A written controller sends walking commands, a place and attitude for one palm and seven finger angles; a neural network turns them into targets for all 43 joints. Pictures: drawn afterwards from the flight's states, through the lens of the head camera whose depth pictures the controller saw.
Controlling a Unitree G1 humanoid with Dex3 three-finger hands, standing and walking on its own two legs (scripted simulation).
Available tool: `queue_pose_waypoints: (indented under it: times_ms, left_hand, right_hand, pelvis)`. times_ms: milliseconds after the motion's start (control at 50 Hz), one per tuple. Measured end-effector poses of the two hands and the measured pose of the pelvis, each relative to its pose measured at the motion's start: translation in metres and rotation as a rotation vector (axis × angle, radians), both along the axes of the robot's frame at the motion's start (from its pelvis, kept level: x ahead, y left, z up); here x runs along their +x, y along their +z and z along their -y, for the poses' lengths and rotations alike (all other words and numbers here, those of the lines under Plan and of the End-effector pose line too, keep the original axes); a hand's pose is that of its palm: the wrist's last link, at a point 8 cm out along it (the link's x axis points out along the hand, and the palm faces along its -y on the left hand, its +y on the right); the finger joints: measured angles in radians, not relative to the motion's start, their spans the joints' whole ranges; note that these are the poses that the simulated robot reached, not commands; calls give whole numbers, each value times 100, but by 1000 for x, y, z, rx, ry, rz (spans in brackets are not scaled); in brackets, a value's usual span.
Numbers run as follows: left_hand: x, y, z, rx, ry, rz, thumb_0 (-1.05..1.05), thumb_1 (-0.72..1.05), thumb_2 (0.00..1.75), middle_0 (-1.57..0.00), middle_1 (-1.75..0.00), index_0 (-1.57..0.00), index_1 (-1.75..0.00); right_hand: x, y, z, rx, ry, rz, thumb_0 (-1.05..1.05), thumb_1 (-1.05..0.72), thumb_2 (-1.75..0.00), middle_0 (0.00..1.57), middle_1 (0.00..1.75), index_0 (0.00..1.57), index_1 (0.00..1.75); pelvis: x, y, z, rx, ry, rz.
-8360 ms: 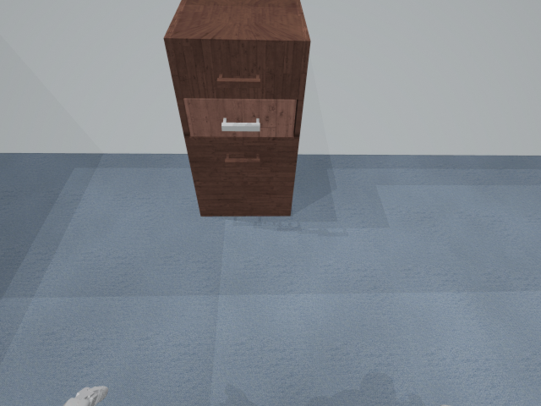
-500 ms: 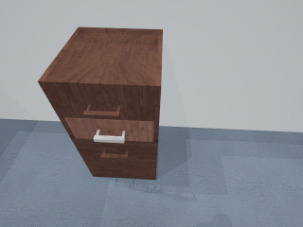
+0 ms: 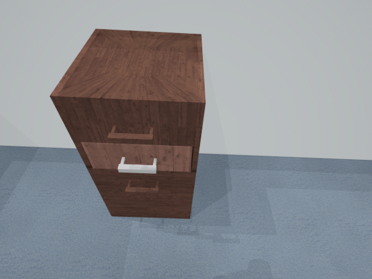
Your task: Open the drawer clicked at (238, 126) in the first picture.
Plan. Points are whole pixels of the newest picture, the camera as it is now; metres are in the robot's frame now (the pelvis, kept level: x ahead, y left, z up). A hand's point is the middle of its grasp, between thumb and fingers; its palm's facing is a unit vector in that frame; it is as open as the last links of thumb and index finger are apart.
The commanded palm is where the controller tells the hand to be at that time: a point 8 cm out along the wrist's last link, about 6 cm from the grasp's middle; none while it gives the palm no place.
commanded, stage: raise the hand with hooked fingers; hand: left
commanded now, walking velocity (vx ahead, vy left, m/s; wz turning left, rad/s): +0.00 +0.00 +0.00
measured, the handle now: (138, 164) +0.53 +0.20 -0.21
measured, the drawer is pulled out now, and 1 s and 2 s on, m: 0.00 0.00 0.00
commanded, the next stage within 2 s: move the hooked fingers above the handle in 1.98 s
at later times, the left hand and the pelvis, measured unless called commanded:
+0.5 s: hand (99, 275) +0.15 +0.19 -0.08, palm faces -0.12 -0.21 -0.97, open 8.6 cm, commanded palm +0.14 +0.23 -0.01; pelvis -0.03 -0.01 -0.03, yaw -2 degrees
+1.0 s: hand (101, 222) +0.24 +0.20 -0.02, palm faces -0.08 -0.11 -0.99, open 11.5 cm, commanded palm +0.22 +0.21 +0.06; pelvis +0.00 -0.02 -0.02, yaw -4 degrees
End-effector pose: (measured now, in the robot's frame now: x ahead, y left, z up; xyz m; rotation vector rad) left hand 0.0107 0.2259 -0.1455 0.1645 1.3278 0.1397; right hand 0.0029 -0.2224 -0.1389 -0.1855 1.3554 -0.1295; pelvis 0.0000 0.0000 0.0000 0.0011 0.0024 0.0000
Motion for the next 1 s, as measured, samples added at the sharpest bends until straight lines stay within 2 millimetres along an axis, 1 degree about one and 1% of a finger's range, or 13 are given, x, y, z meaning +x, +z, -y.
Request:
queue_pose_waypoints:
  times_ms: [100,120,180,260,340,400,480,540,580,640,720,820,1000]
  left_hand:
    - [-12,1,-4,4,4,-44,0,91,89,-20,-30,-20,-30]
    - [-5,7,-6,23,-45,-23,1,91,89,-20,-30,-20,-30]
    - [52,58,-17,193,-181,295,2,89,89,-21,-31,-21,-31]
    - [128,127,-17,489,-408,645,2,85,87,-21,-34,-21,-34]
    - [170,169,-6,823,-651,832,1,78,84,-21,-38,-21,-38]
    - [166,164,10,940,-789,849,1,72,82,-21,-42,-21,-42]
    - [132,133,25,955,-897,784,0,63,78,-22,-48,-22,-47]
    - [106,118,22,998,-927,730,0,56,75,-23,-52,-24,-52]
    - [101,120,14,1060,-926,737,0,51,73,-25,-55,-25,-55]
    - [112,137,3,1170,-895,812,0,43,70,-26,-60,-26,-60]
    - [148,168,-2,1276,-836,899,0,33,66,-27,-66,-27,-66]
    - [188,187,7,1222,-801,830,0,22,61,-27,-73,-27,-73]
    - [208,185,21,1049,-999,805,0,2,52,-28,-87,-29,-86]
  right_hand:
    - [-7,-1,-7,10,-3,-33,1,-92,-90,20,30,20,30]
    - [-5,0,-6,5,-8,-11,1,-92,-90,20,30,21,30]
    - [16,8,0,-27,-1,195,2,-92,-90,20,30,21,30]
    - [59,7,9,-24,20,422,2,-92,-90,20,30,21,30]
    - [110,15,18,-17,54,574,2,-91,-90,20,30,21,30]
    - [143,28,24,-4,71,639,2,-91,-90,20,30,21,30]
    - [179,42,28,-17,168,651,1,-90,-90,20,30,20,30]
    - [202,43,27,-42,250,640,1,-90,-90,20,30,20,30]
    - [215,39,24,-51,289,637,1,-90,-90,20,30,20,30]
    - [230,28,15,-33,318,647,1,-90,-90,20,30,20,30]
    - [231,15,0,37,295,648,1,-90,-90,20,30,20,30]
    - [205,9,-7,115,208,560,1,-90,-90,20,30,21,30]
    - [159,12,35,-3,108,429,1,-90,-90,21,30,21,30]
  pelvis:
    - [1,1,-5,-5,1,-7]
    - [0,0,-6,-7,-4,-16]
    - [-6,-1,-9,16,-15,-36]
    - [-19,-10,-9,42,11,-68]
    - [-27,-19,-6,30,-24,-115]
    - [-30,-26,1,39,-51,-146]
    - [-31,-33,12,45,-43,-172]
    - [-31,-39,19,37,-17,-189]
    - [-30,-45,24,30,1,-199]
    - [-30,-53,28,18,25,-203]
    - [-27,-56,30,8,39,-195]
    - [-16,-40,31,30,8,-179]
    - [0,-21,24,38,-67,-159]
